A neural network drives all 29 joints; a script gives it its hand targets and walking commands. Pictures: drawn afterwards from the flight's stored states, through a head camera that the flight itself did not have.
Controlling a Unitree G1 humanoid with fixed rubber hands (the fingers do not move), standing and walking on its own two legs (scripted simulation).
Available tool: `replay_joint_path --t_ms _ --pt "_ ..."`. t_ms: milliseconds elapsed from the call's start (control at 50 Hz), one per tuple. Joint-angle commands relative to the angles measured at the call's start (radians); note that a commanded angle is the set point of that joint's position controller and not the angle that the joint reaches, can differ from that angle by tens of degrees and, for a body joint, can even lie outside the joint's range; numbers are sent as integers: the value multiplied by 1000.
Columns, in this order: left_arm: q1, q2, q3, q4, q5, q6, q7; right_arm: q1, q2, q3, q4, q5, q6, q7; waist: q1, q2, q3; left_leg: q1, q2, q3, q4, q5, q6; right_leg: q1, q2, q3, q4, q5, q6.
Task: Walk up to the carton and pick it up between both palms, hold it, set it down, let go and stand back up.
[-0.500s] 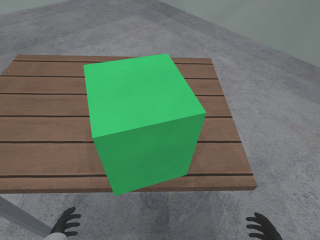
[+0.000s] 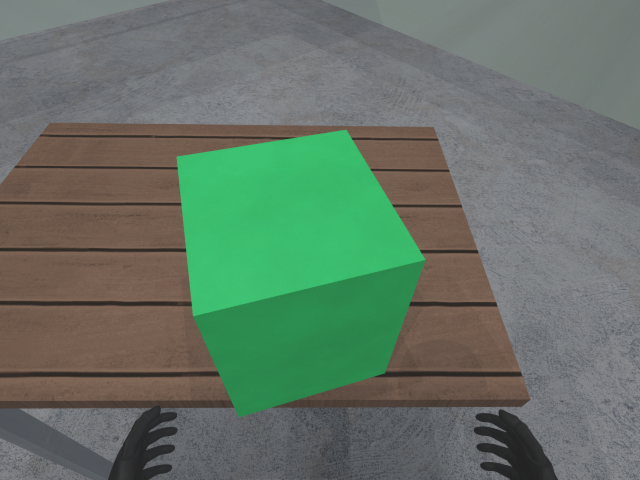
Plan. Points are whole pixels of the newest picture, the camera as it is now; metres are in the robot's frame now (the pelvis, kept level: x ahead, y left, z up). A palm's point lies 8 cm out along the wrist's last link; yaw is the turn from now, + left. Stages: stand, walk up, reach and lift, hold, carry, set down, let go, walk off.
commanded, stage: reach and lift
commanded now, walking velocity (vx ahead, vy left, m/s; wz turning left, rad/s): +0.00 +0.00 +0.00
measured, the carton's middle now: (291, 276) +0.35 +0.06 +0.08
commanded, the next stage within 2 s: none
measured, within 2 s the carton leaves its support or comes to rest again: neither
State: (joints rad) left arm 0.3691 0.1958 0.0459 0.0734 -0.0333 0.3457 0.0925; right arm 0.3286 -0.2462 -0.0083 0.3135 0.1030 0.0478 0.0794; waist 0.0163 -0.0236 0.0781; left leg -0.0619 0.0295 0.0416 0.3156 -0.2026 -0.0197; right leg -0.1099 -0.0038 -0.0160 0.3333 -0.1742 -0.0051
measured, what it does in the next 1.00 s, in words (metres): shifts its weight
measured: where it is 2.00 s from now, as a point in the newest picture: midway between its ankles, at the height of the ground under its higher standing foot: outside the picture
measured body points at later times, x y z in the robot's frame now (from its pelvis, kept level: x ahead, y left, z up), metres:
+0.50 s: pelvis -0.01 +0.00 +0.00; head -0.01 +0.01 +0.45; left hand +0.14 +0.22 +0.01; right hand +0.16 -0.23 +0.01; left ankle -0.02 +0.13 -0.75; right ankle +0.01 -0.12 -0.75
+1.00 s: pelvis -0.06 -0.01 +0.00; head -0.06 -0.01 +0.45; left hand +0.16 +0.20 +0.07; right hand +0.20 -0.21 +0.06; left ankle -0.02 +0.13 -0.75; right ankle +0.01 -0.12 -0.75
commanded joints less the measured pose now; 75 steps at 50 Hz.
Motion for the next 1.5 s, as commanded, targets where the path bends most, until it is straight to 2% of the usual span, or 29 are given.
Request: replay_joint_path --t_ms 0,120,180,240,300,360,380,440,500,520,560,600,620,700,720,740,800,860,940,1020,1040,1140,1180,1240,1300,1340,1380,1440,1480 --pt "6 119 73 -282 5 -67 34 -11 -176 -76 -240 37 -58 2 14 30 -138 2 -54 18 -33 338 -27 79 36 11 -63 218 -12" --pt "84 72 26 -406 -14 -95 57 60 -186 -90 -341 66 -55 13 21 20 -110 35 -43 2 -40 374 -34 63 56 20 -90 220 -36" --pt "124 54 18 -447 -11 -106 71 91 -190 -92 -380 89 -54 20 33 60 -113 43 -42 -1 -41 387 -44 52 56 27 -95 216 -44" --pt "136 33 -7 -507 -24 -111 82 126 -198 -111 -429 102 -54 22 30 57 -91 36 -33 -5 -43 365 -51 34 61 29 -98 185 -55" --pt "117 32 -3 -515 -37 -113 90 122 -199 -124 -492 100 -45 14 34 5 -62 17 -39 -1 -46 304 -32 28 55 42 -99 142 -50" --pt "121 26 -18 -572 -45 -122 103 150 -195 -127 -557 113 -40 4 42 19 -69 -4 -37 -5 -43 305 -32 29 56 49 -86 141 -52" --pt "116 35 -9 -594 -49 -124 107 150 -197 -132 -602 113 -42 -3 42 -6 -86 2 -44 2 -38 295 -24 23 50 60 -88 137 -45" --pt "106 19 -21 -610 -59 -123 116 151 -193 -120 -624 136 -34 -8 44 -9 -92 -11 -44 1 -42 268 -17 17 50 63 -80 113 -46" --pt "77 24 4 -604 -59 -114 119 124 -184 -99 -675 143 -26 -25 77 -32 -88 -15 -53 13 -42 236 -2 -2 34 82 -83 72 -35" --pt "74 13 -2 -625 -63 -109 125 141 -186 -97 -681 147 -21 -25 75 -27 -63 -17 -52 15 -53 206 -4 -17 34 80 -84 39 -37" --pt "28 2 -15 -641 -73 -93 134 88 -188 -97 -686 162 -9 -25 93 -19 -63 -45 -47 18 -66 140 -1 -21 28 85 -86 -25 -41" --pt "-1 -4 -21 -636 -73 -71 139 67 -189 -96 -685 171 2 -28 88 -24 -56 -61 -44 20 -81 81 6 -37 18 91 -91 -74 -35" --pt "-32 -1 -34 -652 -90 -66 137 37 -174 -92 -738 174 5 -34 93 -29 -70 -66 -47 24 -86 41 12 -40 6 101 -97 -114 -30" --pt "-113 10 -48 -737 -122 -40 158 -22 -189 -98 -766 189 21 -44 86 -43 -108 -90 -40 24 -87 -10 16 -51 -3 103 -89 -172 -25" --pt "-129 7 -40 -714 -113 -20 161 -33 -176 -86 -743 198 38 -46 89 -24 -103 -88 -40 26 -88 -34 19 -55 -13 115 -95 -196 -25" --pt "-144 5 -56 -717 -123 2 162 -65 -186 -89 -743 210 48 -52 75 -40 -92 -95 -40 25 -90 -43 21 -63 -13 105 -96 -215 -25" --pt "-204 11 -35 -739 -120 54 168 -135 -186 -84 -751 230 79 -66 92 -34 -108 -97 -40 25 -100 -60 20 -45 -20 118 -103 -244 -24" --pt "-250 4 -25 -735 -108 131 177 -207 -208 -88 -722 238 129 -77 87 -31 -85 -80 -34 20 -103 -92 13 -42 -29 131 -114 -289 -27" --pt "-343 10 14 -780 -132 203 187 -307 -227 -108 -720 252 179 -92 86 -38 -123 -92 -26 12 -106 -96 3 -18 -24 134 -101 -266 -25" --pt "-423 5 19 -777 -138 257 190 -394 -240 -108 -702 263 213 -94 69 -36 -164 -108 -15 1 -111 -92 4 9 -14 125 -86 -233 -32" --pt "-477 3 27 -737 -138 272 187 -453 -234 -98 -689 266 222 -97 74 -41 -170 -108 -18 8 -113 -99 10 6 -12 119 -83 -241 -33" --pt "-563 1 38 -756 -143 336 188 -552 -263 -91 -653 287 258 -100 71 0 -221 -101 -6 -9 -116 -89 3 23 6 109 -64 -169 -45" --pt "-580 8 43 -757 -147 355 182 -574 -275 -101 -638 293 269 -103 54 -14 -244 -90 -2 -10 -108 -51 2 39 12 101 -54 -134 -42" --pt "-626 15 64 -744 -147 399 175 -655 -282 -92 -619 309 289 -113 60 -18 -258 -66 -11 0 -95 -3 -5 48 5 108 -68 -127 -37" --pt "-612 8 90 -766 -125 439 172 -679 -300 -81 -633 327 299 -130 77 -5 -262 -28 -15 5 -77 109 -7 53 21 97 -49 -28 -35" --pt "-617 14 104 -805 -132 448 164 -692 -309 -77 -642 333 301 -140 62 -15 -311 2 -27 10 -48 191 -11 82 28 92 -41 37 -31" --pt "-605 22 128 -821 -125 470 152 -706 -319 -69 -662 340 307 -152 67 -37 -308 21 -33 12 -28 256 -12 90 32 90 -32 87 -23" --pt "-628 23 136 -865 -119 488 139 -745 -319 -53 -658 363 318 -166 53 6 -324 58 -46 16 -10 330 -27 87 43 78 -30 152 -27" --pt "-639 31 151 -871 -115 494 130 -775 -325 -52 -664 376 320 -172 57 1 -336 60 -51 15 1 344 -27 87 36 81 -32 171 -21"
